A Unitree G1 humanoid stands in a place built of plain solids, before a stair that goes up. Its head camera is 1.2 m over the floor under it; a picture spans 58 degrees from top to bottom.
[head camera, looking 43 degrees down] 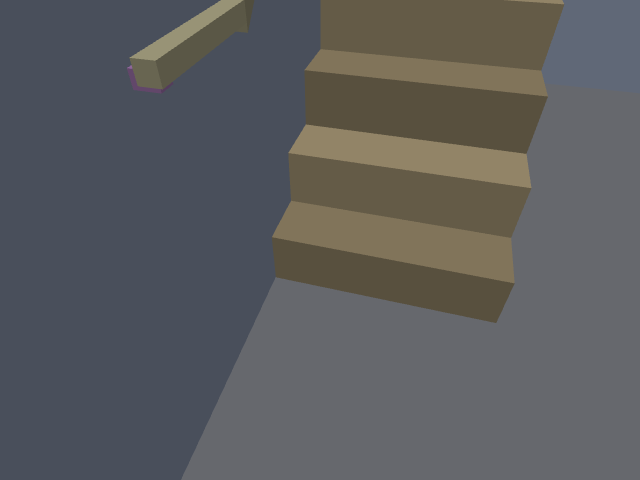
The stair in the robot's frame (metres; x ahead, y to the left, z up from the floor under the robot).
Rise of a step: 0.21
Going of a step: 0.21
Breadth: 0.79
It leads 15 degrees to the right of straight ahead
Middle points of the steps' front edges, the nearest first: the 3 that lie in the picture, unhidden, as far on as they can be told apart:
0.98 -0.21 0.20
1.18 -0.27 0.41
1.38 -0.33 0.61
